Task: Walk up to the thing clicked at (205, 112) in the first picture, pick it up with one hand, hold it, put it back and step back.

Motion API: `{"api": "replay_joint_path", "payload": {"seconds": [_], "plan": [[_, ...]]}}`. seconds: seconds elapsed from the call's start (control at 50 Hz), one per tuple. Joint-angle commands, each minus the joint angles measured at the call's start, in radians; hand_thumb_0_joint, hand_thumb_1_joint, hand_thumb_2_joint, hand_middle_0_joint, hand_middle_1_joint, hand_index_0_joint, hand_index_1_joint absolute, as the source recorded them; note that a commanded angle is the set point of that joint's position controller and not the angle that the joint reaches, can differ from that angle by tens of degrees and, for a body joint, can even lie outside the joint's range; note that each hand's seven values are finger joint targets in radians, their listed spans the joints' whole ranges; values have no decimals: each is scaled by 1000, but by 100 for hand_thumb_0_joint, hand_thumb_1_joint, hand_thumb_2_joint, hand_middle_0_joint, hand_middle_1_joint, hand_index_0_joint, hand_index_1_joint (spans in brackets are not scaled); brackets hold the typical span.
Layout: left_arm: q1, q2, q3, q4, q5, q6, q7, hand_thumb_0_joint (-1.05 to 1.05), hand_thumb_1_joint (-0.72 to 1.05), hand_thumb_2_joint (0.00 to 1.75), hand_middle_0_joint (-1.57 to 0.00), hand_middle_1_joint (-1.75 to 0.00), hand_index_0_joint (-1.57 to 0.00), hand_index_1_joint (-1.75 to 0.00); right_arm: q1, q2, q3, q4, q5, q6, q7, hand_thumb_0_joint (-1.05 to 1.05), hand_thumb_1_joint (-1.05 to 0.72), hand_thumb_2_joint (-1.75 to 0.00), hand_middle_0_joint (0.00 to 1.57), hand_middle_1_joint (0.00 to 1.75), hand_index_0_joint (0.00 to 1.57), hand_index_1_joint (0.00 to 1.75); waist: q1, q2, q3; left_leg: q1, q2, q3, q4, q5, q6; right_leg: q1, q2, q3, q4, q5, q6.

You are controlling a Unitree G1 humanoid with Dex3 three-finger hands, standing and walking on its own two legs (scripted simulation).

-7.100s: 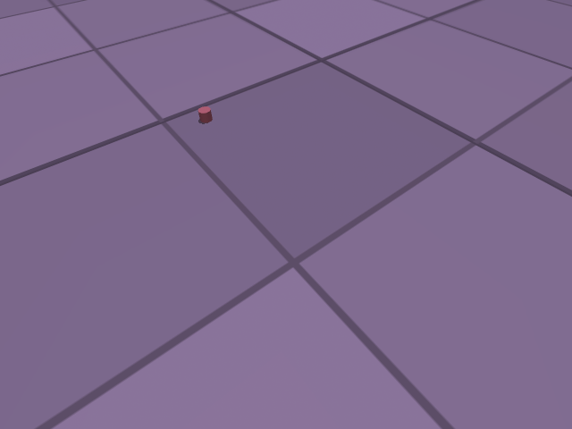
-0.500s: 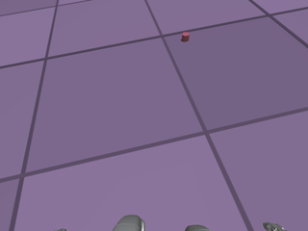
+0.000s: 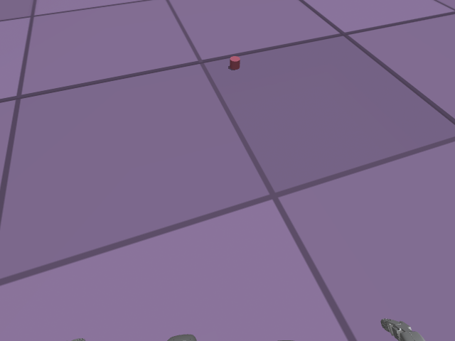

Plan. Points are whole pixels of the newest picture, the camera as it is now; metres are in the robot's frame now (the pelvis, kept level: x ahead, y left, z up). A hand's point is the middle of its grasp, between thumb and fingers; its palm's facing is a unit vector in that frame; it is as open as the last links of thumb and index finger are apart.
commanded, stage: walk up
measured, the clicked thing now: (234, 62) +2.07 -0.04 -0.73
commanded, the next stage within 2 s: stand in 0.60 s
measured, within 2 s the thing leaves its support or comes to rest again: neither
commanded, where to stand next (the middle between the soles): +0.06 +0.01 m, yaw -1 degrees
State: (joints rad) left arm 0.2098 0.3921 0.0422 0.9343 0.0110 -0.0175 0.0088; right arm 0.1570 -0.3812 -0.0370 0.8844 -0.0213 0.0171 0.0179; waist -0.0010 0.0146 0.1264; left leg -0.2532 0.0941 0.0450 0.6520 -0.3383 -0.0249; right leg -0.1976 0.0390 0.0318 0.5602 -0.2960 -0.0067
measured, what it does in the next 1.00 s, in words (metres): stands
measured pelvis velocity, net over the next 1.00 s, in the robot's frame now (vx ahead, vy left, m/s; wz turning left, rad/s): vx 0.00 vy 0.01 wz -0.02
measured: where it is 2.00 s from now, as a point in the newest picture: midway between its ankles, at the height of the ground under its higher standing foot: outside the picture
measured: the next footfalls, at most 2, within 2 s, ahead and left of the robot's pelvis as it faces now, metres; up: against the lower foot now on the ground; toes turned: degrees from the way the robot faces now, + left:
none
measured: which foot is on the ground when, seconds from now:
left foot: down 0.00-1.00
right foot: down 0.00-1.00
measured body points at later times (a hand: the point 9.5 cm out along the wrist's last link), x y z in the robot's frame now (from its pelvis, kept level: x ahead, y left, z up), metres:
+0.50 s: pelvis +0.00 +0.00 +0.02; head +0.00 +0.00 +0.47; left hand +0.13 +0.30 -0.10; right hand +0.07 -0.30 -0.12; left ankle +0.01 +0.14 -0.73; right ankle +0.00 -0.12 -0.73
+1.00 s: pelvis +0.00 +0.01 +0.02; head +0.00 +0.01 +0.47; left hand +0.07 +0.31 -0.11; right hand +0.07 -0.29 -0.11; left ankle +0.01 +0.14 -0.73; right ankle +0.00 -0.13 -0.73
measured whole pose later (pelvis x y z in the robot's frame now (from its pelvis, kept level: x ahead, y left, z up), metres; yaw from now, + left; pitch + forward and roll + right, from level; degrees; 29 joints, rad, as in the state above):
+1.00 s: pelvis +0.00 +0.01 +0.02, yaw -1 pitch -3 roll +0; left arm 0.12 0.35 0.00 1.15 0.01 -0.01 0.00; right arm 0.09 -0.35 -0.01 1.13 -0.01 0.00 0.01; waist 0.00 0.00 0.06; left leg -0.11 0.03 0.03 0.33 -0.17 -0.02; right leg -0.11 0.00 0.07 0.33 -0.17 0.02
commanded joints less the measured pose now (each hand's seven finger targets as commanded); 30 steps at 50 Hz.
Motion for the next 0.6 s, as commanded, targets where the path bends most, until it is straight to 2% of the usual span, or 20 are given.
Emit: {"api": "replay_joint_path", "payload": {"seconds": [0.0, 0.02, 0.04, 0.06, 0.08, 0.1, 0.12, 0.14, 0.16, 0.18, 0.22, 0.24, 0.26, 0.32, 0.4, 0.52, 0.56, 0.58], "plan": [[12, 282, 59, -46, 14, -51, 25, 0, 90, 90, -20, -30, -20, -30, -35, -146, -29, -79, 19, -6, -11, 0, -90, -90, 20, 30, 20, 30, 5, -67, -147, -116, -44, -35, 39, -73, 31, 100, -316, 402, -205, 191, -179], [-49, 305, 58, -58, 11, -48, 22, 0, 90, 90, -20, -30, -20, -30, -25, -169, -42, -53, 13, -2, -17, 0, -90, -90, 20, 30, 20, 30, -3, -104, -119, -6, -35, -71, 90, -165, 35, -55, -356, 432, -190, 173, -241], [-72, 270, 48, -62, 9, -45, 17, 0, 90, 90, -20, -30, -20, -30, -13, -175, -45, -38, 11, -7, -15, 0, -90, -90, 20, 30, 20, 30, -21, -96, -97, 46, -33, -82, 39, -161, 46, -117, -322, 378, -177, 176, -218], [-90, 242, 39, -57, 6, -43, 13, 0, 90, 90, -20, -30, -20, -30, -14, -175, -43, -26, 16, -14, -10, 0, -90, -90, 20, 30, 20, 30, -33, -109, -84, 50, -36, -77, -55, -117, 53, -104, -265, 288, -165, 190, -168], [-117, 227, 33, -60, 2, -42, 13, 0, 90, 90, -20, -30, -20, -30, 5, -172, -40, -9, 20, -23, -8, 0, -90, -90, 20, 30, 20, 30, -46, -134, -91, 91, -27, -75, -149, 41, 56, -100, -222, 221, -151, 220, -116], [-117, 202, 27, -53, -4, -43, 12, 0, 90, 90, -20, -30, -20, -30, 14, -178, -43, 7, 20, -31, -8, 0, -90, -90, 20, 30, 20, 30, -44, -130, -121, 142, 1, -94, -195, 202, 63, -82, -183, 170, -108, 301, -76], [-105, 189, 25, -47, -10, -43, 10, 0, 90, 90, -20, -30, -20, -30, 16, -190, -45, 16, 16, -36, -10, 0, -90, -90, 20, 30, 20, 30, -30, -120, -144, 175, 22, -116, -216, 302, 77, -79, -148, 146, -76, 328, -49], [-74, 183, 22, -29, -13, -40, 9, 0, 90, 90, -20, -30, -20, -30, -22, -204, -44, 10, 13, -38, -12, 0, -90, -90, 20, 30, 20, 30, -3, -97, -158, 173, 40, -136, -216, 295, 93, -63, -118, 119, -81, 283, -39], [-68, 192, 22, -12, -13, -38, 8, 0, 90, 90, -20, -30, -20, -30, -42, -202, -39, 12, 15, -38, -10, 0, -90, -90, 20, 30, 20, 30, 7, -113, -144, 130, 36, -131, -203, 225, 96, -41, -117, 130, -125, 180, -37], [-80, 194, 20, 1, -10, -40, 9, 0, 90, 90, -20, -30, -20, -30, -55, -190, -34, 22, 18, -35, -6, 0, -90, -90, 20, 30, 20, 30, 7, -110, -121, 116, 22, -110, -204, 200, 81, -25, -135, 150, -160, 159, -43], [-112, 203, 21, 5, -6, -41, 9, 0, 90, 90, -20, -30, -20, -30, -51, -188, -31, 43, 14, -33, -7, 0, -90, -90, 20, 30, 20, 30, -9, -91, -122, 139, 4, -78, -236, 191, 65, -20, -160, 178, -163, 226, -50], [-116, 203, 22, 15, -10, -41, 10, 0, 90, 90, -20, -30, -20, -30, -43, -190, -29, 56, 13, -36, -8, 0, -90, -90, 20, 30, 20, 30, -9, -69, -129, 137, 9, -83, -251, 219, 64, -2, -153, 163, -151, 255, -49], [-110, 197, 18, 24, -14, -40, 10, 0, 90, 90, -20, -30, -20, -30, -48, -192, -27, 67, 13, -38, -8, 0, -90, -90, 20, 30, 20, 30, 1, -49, -126, 143, 14, -87, -264, 231, 66, -3, -145, 154, -152, 261, -42], [-126, 189, 16, 47, -13, -35, 10, 0, 90, 90, -20, -30, -20, -30, -61, -189, -27, 89, 16, -41, -9, 0, -90, -90, 20, 30, 20, 30, 2, -39, -141, 156, 26, -87, -284, 261, 68, 28, -135, 136, -166, 264, -40], [-151, 184, 11, 67, -11, -30, 8, 0, 90, 90, -20, -30, -20, -30, -76, -181, -25, 115, 13, -39, -10, 0, -90, -90, 20, 30, 20, 30, 1, -29, -121, 147, 22, -81, -318, 194, 61, 26, -138, 146, -202, 229, -39], [-164, 178, 6, 96, -9, -27, 6, 0, 90, 90, -20, -30, -20, -30, -92, -179, -24, 141, 12, -43, -11, 0, -90, -90, 20, 30, 20, 30, 5, -10, -133, 165, 32, -80, -345, 209, 60, 41, -131, 137, -212, 259, -28], [-178, 182, 6, 102, -7, -26, 6, 0, 90, 90, -20, -30, -20, -30, -88, -181, -26, 149, 11, -41, -11, 0, -90, -90, 20, 30, 20, 30, -4, -20, -128, 168, 31, -75, -347, 188, 59, 36, -132, 142, -223, 246, -30], [-179, 175, 2, 111, -3, -22, 2, 0, 90, 90, -20, -30, -20, -30, -101, -175, -19, 151, 11, -47, -15, 0, -90, -90, 20, 30, 20, 30, -6, -20, -131, 157, 51, -109, -368, 261, 53, 60, -140, 121, -226, 294, -13]]}}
